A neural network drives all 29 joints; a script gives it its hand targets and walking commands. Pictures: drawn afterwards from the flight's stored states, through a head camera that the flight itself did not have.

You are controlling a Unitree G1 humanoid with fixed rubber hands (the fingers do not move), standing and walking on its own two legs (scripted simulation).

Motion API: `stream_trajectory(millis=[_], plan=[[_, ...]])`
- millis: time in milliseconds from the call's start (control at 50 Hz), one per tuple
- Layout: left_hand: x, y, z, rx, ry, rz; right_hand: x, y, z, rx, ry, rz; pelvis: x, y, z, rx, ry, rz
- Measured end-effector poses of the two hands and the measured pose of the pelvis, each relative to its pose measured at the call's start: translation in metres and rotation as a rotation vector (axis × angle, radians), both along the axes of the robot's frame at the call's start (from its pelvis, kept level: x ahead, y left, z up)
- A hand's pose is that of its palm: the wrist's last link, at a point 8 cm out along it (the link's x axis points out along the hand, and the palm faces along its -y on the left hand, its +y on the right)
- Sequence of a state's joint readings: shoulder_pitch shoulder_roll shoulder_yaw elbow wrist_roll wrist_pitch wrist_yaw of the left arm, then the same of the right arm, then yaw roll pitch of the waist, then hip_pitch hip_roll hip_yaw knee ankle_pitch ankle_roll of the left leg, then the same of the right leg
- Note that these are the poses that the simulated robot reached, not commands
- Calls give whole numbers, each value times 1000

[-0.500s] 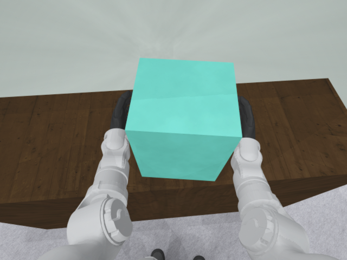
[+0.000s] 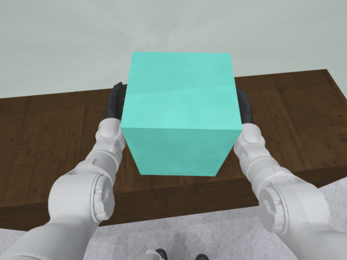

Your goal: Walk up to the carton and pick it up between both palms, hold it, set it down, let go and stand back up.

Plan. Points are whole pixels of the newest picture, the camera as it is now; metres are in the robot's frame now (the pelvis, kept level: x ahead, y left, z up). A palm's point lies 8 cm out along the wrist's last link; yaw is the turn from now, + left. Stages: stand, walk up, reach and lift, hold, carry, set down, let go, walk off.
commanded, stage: set down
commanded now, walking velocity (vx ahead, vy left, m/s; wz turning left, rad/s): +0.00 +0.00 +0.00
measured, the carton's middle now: (179, 122) +0.43 +0.03 +0.01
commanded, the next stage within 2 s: none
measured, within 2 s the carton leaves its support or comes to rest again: neither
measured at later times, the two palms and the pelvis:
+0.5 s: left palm (96, 90) +0.44 +0.21 +0.11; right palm (273, 91) +0.45 -0.16 +0.10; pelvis +0.00 +0.00 +0.01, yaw -1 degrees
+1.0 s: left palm (82, 82) +0.42 +0.22 +0.15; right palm (289, 90) +0.42 -0.17 +0.15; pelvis -0.01 -0.01 +0.02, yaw +1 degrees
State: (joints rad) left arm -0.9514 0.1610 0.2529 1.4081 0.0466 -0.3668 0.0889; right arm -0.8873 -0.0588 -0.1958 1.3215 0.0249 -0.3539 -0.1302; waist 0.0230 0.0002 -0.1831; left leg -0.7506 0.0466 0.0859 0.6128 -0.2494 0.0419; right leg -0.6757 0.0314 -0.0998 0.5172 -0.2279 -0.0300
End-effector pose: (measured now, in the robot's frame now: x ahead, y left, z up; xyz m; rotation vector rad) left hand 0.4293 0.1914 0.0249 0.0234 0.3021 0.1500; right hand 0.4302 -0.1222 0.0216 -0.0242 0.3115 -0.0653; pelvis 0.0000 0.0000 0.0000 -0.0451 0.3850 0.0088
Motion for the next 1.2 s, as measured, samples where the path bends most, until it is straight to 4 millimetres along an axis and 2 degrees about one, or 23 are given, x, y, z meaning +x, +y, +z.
stream_trajectory(millis=[160,260,320,440,580,820,880,960,1040,1200], plan=[[1,23,5,30,-17,20,11,-24,1,6,-42,-37,0,3,-7,-9,29,-5],[2,31,17,36,-54,20,20,-40,19,10,-90,-41,-1,3,-7,-8,34,-9],[5,32,31,30,-79,13,23,-45,33,20,-99,-34,-1,2,-5,-4,27,-13],[10,24,61,7,-80,-17,23,-44,65,17,-86,-8,-3,-2,3,6,-30,-22],[10,21,100,2,-92,-20,20,-34,105,20,-98,5,-5,-5,11,15,-106,-24],[0,28,136,5,-46,16,12,-34,139,34,-50,-21,-11,-9,16,18,-193,-6],[-3,27,140,7,-49,8,8,-37,142,32,-47,-27,-12,-11,18,20,-213,1],[-9,24,136,4,-40,-7,-3,-44,134,20,-25,-34,-12,-13,20,25,-243,4],[-20,25,122,-4,-34,-4,-17,-48,119,4,-16,-25,-12,-15,21,31,-258,0],[-46,27,85,-3,-24,6,-43,-43,82,27,-11,-20,-14,-17,21,36,-279,6]])
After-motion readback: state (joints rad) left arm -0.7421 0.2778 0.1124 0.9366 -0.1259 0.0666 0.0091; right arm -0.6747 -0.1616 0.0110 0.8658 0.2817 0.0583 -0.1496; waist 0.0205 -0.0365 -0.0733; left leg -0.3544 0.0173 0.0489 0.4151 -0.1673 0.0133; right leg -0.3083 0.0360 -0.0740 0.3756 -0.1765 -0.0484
